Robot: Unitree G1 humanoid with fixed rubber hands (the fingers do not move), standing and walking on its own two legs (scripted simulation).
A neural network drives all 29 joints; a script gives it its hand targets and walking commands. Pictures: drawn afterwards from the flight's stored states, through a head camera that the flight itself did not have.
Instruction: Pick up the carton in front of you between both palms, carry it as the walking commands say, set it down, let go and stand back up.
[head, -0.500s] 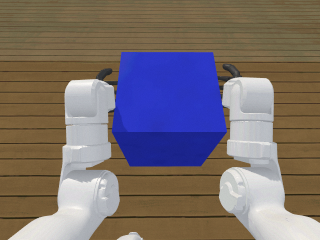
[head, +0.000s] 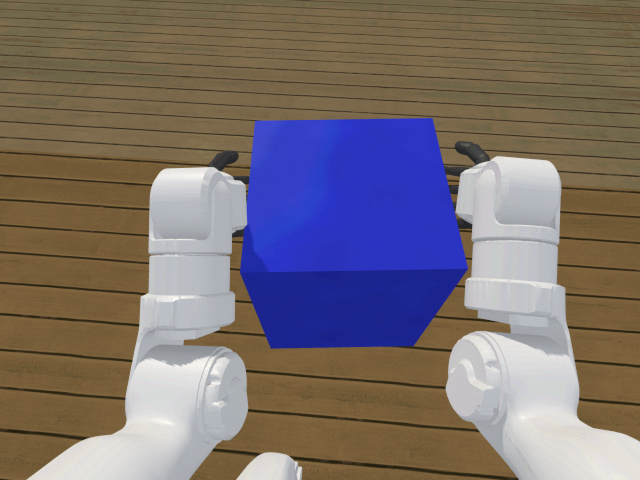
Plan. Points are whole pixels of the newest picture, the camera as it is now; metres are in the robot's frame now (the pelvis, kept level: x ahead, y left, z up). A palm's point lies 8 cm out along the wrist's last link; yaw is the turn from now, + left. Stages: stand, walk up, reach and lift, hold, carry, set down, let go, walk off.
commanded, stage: carry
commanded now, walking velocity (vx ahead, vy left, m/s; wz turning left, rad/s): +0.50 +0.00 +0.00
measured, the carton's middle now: (342, 245) +0.40 +0.03 +0.06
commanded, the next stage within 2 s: none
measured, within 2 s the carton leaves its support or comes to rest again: neither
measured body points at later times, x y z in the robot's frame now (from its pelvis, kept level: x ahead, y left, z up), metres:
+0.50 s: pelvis +0.32 +0.03 +0.04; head +0.36 +0.03 +0.49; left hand +0.74 +0.12 +0.20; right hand +0.71 -0.17 +0.22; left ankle +0.25 +0.12 -0.70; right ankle +0.44 -0.09 -0.64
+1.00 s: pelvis +0.65 +0.02 +0.07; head +0.67 +0.02 +0.52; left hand +1.05 +0.16 +0.25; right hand +1.05 -0.13 +0.25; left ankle +0.74 +0.11 -0.63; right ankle +0.52 -0.08 -0.59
